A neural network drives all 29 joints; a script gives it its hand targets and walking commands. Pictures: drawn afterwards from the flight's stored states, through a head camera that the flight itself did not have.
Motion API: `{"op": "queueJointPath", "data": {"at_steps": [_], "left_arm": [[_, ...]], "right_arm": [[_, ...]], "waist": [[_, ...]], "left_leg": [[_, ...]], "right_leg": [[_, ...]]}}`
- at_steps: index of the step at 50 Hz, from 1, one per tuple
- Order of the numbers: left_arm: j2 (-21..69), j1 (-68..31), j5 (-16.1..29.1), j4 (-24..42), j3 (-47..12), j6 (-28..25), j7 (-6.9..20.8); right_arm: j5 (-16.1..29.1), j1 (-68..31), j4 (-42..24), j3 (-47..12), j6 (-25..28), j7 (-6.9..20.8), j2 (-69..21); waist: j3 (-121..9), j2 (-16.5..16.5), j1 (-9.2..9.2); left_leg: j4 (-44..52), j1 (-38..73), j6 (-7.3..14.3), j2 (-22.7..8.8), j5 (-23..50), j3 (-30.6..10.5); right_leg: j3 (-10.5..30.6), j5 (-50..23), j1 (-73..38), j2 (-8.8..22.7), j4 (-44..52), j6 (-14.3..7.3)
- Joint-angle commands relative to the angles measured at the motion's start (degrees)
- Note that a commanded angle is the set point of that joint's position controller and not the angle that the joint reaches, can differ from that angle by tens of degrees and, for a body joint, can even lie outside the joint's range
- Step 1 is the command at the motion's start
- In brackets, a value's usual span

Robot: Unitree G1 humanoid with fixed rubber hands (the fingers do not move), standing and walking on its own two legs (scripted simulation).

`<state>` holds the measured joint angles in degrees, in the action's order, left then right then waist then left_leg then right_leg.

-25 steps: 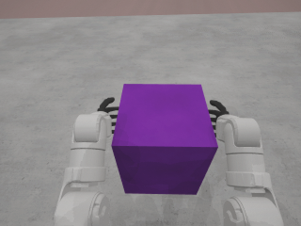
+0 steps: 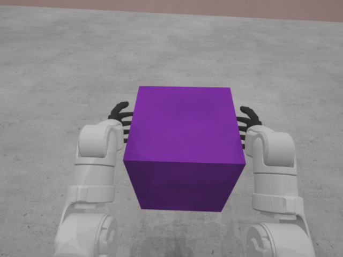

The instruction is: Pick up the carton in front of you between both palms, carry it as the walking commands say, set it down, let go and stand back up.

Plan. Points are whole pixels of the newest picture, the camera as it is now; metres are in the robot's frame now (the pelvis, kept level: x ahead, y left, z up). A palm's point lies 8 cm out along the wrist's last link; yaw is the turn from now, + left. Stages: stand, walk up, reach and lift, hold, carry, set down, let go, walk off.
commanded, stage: carry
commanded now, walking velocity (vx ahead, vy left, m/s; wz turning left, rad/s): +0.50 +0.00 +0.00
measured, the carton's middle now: (182, 152) +0.37 +0.02 +0.06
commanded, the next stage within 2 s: none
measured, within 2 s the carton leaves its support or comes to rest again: neither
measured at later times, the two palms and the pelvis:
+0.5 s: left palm (144, 71) +0.66 +0.16 +0.10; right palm (234, 75) +0.68 -0.14 +0.10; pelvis +0.32 +0.00 +0.00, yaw +2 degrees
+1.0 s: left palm (141, 42) +0.91 +0.21 +0.08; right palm (212, 46) +0.91 -0.09 +0.09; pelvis +0.65 +0.06 +0.00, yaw +0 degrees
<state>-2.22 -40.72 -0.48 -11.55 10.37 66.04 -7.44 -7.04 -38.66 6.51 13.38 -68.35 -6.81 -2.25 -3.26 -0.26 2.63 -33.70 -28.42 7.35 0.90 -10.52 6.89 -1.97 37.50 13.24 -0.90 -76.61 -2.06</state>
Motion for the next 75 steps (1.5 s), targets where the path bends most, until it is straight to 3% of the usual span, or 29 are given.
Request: {"op": "queueJointPath", "data": {"at_steps": [1,2,4,6,13,17,20,21,22,23,24,25,26,28,36,43,47,48,49,50,51,53,54,56,60,65,71,74,75], "left_arm": [[66.83,-42.13,24.87,8.00,-36.48,1.34,14.14],[68.58,-43.00,24.60,10.18,-36.11,1.22,13.49],[69.93,-41.49,23.32,12.94,-35.66,0.41,12.16],[70.30,-37.40,21.32,14.15,-35.65,-0.41,11.07],[67.52,-26.11,14.68,14.85,-38.52,-4.59,10.48],[64.50,-24.49,14.69,17.03,-40.89,-5.79,11.17],[61.54,-24.60,16.04,18.87,-41.82,-5.30,11.70],[60.05,-23.52,16.00,18.69,-41.26,-4.87,11.92],[58.29,-22.65,15.86,18.18,-40.45,-4.20,12.18],[56.55,-21.16,15.82,15.78,-39.64,-3.53,12.31],[57.90,-18.57,17.15,14.47,-39.80,-2.79,12.67],[59.04,-20.40,18.51,15.86,-40.25,-2.31,13.19],[61.08,-22.90,20.04,17.36,-41.09,-1.77,13.79],[64.13,-26.47,22.65,20.14,-42.22,-0.78,14.85],[65.27,-13.13,20.76,21.81,-40.76,2.59,18.34],[62.09,0.64,15.47,23.63,-41.21,2.26,18.77],[63.03,5.45,15.38,27.56,-42.34,2.20,18.51],[62.37,4.38,15.85,29.22,-42.93,2.31,18.43],[61.66,2.95,16.54,30.76,-43.51,2.63,18.40],[62.12,1.42,17.46,33.33,-44.81,3.09,18.34],[62.01,0.94,17.79,33.06,-45.26,2.95,18.31],[64.08,2.04,18.27,32.47,-46.16,2.13,18.30],[64.85,3.16,18.23,32.15,-46.32,1.73,18.27],[65.60,5.43,17.63,31.74,-46.67,1.12,18.03],[65.06,8.49,16.27,31.59,-46.85,0.43,17.24],[61.28,8.25,16.17,34.47,-46.33,1.85,16.32],[56.78,6.73,16.37,34.06,-44.93,4.99,16.29],[56.56,6.72,16.58,32.65,-43.78,5.67,16.52],[56.71,6.52,16.54,32.15,-43.31,5.67,16.71]], "right_arm": [[24.72,-36.53,-2.21,-34.29,0.48,13.05,-55.83],[27.36,-41.69,-6.65,-35.98,1.06,13.46,-58.62],[31.49,-45.83,-11.24,-38.56,1.65,14.04,-63.42],[33.35,-45.13,-13.31,-40.23,2.33,14.39,-65.59],[32.80,-36.07,-12.92,-45.60,6.39,16.11,-66.18],[31.87,-32.61,-13.21,-47.47,7.93,15.96,-63.44],[31.21,-31.39,-14.41,-47.79,7.87,15.13,-59.99],[31.01,-31.85,-14.75,-47.65,7.44,14.88,-58.42],[30.56,-32.17,-14.42,-47.34,6.73,14.74,-57.39],[29.77,-28.69,-12.33,-46.33,5.68,14.34,-57.37],[28.85,-27.46,-12.15,-45.20,4.98,13.97,-55.55],[28.16,-27.91,-12.21,-44.33,4.50,13.64,-56.13],[27.17,-27.70,-12.09,-43.31,4.16,13.30,-56.53],[25.39,-26.02,-12.56,-42.03,3.45,12.88,-57.92],[19.99,-12.31,-15.94,-43.78,1.85,12.31,-60.70],[22.42,-5.21,-21.29,-48.87,0.32,14.83,-60.33],[23.74,0.17,-23.28,-48.51,-0.12,16.34,-60.45],[23.81,0.71,-23.73,-48.20,-0.08,16.55,-60.01],[23.70,1.47,-24.34,-47.73,-0.11,16.65,-59.07],[23.51,1.36,-23.37,-47.16,0.41,16.78,-59.00],[24.10,2.92,-23.47,-47.29,0.51,16.87,-60.21],[24.70,2.36,-25.23,-47.87,1.06,16.86,-61.79],[24.90,2.24,-26.01,-48.22,1.37,16.87,-62.43],[25.06,3.05,-26.64,-48.71,1.76,17.05,-62.52],[25.39,5.18,-27.53,-49.11,1.76,17.86,-60.26],[25.31,5.21,-30.19,-48.39,0.37,17.51,-55.62],[23.64,5.18,-28.40,-46.63,-2.27,16.45,-51.63],[23.71,2.98,-28.51,-46.73,-3.10,16.27,-51.59],[23.78,2.37,-28.60,-46.80,-3.28,16.24,-51.25]], "waist": [[-27.02,7.28,-6.34],[-26.76,8.81,-6.32],[-26.06,4.27,-5.40],[-27.14,5.90,-5.29],[-26.50,5.81,-6.92],[-21.73,6.59,-7.44],[-26.32,8.23,-3.66],[-28.47,5.83,-0.72],[-31.65,-2.90,-0.61],[-36.33,-14.47,0.16],[-35.21,-11.98,0.77],[-31.07,-9.92,0.32],[-27.58,-3.97,-1.07],[-25.29,-1.22,-1.52],[-19.34,-7.75,-1.60],[-9.86,-9.59,-0.98],[-13.07,-8.73,-2.12],[-16.87,-5.97,-3.14],[-20.91,2.34,-4.07],[-23.73,17.76,-3.91],[-22.20,16.64,-3.81],[-21.14,5.07,-3.61],[-19.68,2.83,-3.40],[-19.14,5.27,-3.09],[-15.01,7.22,-3.32],[-10.19,6.86,-3.61],[-4.62,8.73,-3.82],[-10.70,8.57,-2.13],[-15.31,5.02,-1.14]], "left_leg": [[10.85,45.73,6.87,-20.98,-4.01,-39.99],[10.13,42.63,8.05,-21.41,1.41,-40.12],[7.41,36.97,5.86,-17.39,10.91,-31.03],[6.91,35.91,4.75,-15.56,16.08,-26.04],[4.24,40.33,2.67,-11.51,40.24,-15.52],[6.27,38.30,0.09,-8.55,47.23,-8.82],[-5.30,34.41,-3.81,-9.03,54.21,-3.28],[-12.77,27.02,-4.53,-8.23,44.84,-1.99],[-21.67,14.54,-5.20,-6.06,13.25,-1.72],[-39.10,-5.11,-8.04,2.78,-20.30,-5.14],[-43.31,-10.70,-6.29,1.53,-19.50,-9.11],[-41.53,-13.20,-5.72,-0.25,-16.41,-9.69],[-37.35,-12.49,-6.16,-1.95,-13.37,-9.03],[-29.32,-7.87,-7.48,-4.07,-10.26,-8.36],[-9.31,-9.84,-10.19,-3.97,-0.12,-0.70],[2.78,-8.56,-8.15,-3.28,8.37,3.07],[10.13,11.43,-6.03,0.78,7.98,8.20],[9.54,24.24,-5.78,0.23,4.85,7.76],[12.38,34.41,-3.54,-11.07,-5.99,-9.42],[17.77,46.43,4.82,-24.27,-9.08,-35.18],[20.66,44.51,5.62,-24.54,-1.12,-36.90],[18.30,38.37,3.15,-22.07,6.74,-25.16],[19.70,33.80,1.31,-21.02,6.34,-20.88],[22.73,29.06,-0.35,-18.98,1.08,-15.15],[27.31,28.14,0.43,-17.50,-2.57,-9.55],[26.38,31.23,-0.24,-15.09,9.01,-4.25],[23.13,34.54,-1.38,-14.99,20.43,-0.80],[6.20,31.53,-4.54,-12.28,36.30,5.37],[-5.41,22.98,-6.22,-10.36,27.83,6.12]], "right_leg": [[3.39,-9.07,35.24,1.59,-11.23,0.56],[3.46,-9.86,34.42,2.08,-9.92,0.62],[4.31,-15.25,33.40,3.93,-4.22,0.42],[2.69,-15.96,33.32,4.22,1.09,1.11],[-2.57,-26.48,36.13,2.39,19.29,-0.22],[-8.67,-38.73,23.40,-1.56,43.00,-1.58],[-10.39,-44.67,-0.28,-3.10,53.35,-3.35],[-7.56,-43.21,-12.35,-0.24,53.14,-3.51],[7.14,-56.52,-26.02,12.87,45.91,-5.11],[31.70,-49.05,-40.91,24.90,48.73,-16.76],[34.87,-38.82,-39.39,22.96,54.02,-16.27],[29.39,-39.04,-35.79,20.60,55.47,-13.56],[24.76,-44.36,-30.74,19.98,57.20,-11.23],[18.64,-45.73,-23.85,18.65,59.68,-8.18],[4.38,-55.16,-23.56,14.04,62.53,-4.47],[-1.02,-55.98,-22.33,13.46,63.69,-4.82],[-6.61,-67.97,-18.60,12.19,50.36,-1.75],[-8.70,-62.45,-11.26,10.35,40.92,-0.32],[-9.33,-45.40,-0.58,7.96,26.74,1.74],[-6.11,-21.29,18.54,0.07,12.16,3.40],[0.53,-11.43,24.07,0.53,4.04,2.19],[2.70,-15.60,25.12,5.99,3.40,0.60],[2.71,-18.23,23.88,7.82,7.50,0.73],[0.98,-21.55,20.64,8.21,14.28,1.46],[-2.68,-26.74,23.60,8.33,26.25,3.60],[-6.25,-34.62,25.40,7.34,38.00,4.13],[-8.98,-36.64,21.39,5.72,47.39,1.04],[-15.07,-32.05,1.20,-0.22,51.71,0.12],[-10.87,-28.47,-12.22,2.99,50.99,0.26]]}}
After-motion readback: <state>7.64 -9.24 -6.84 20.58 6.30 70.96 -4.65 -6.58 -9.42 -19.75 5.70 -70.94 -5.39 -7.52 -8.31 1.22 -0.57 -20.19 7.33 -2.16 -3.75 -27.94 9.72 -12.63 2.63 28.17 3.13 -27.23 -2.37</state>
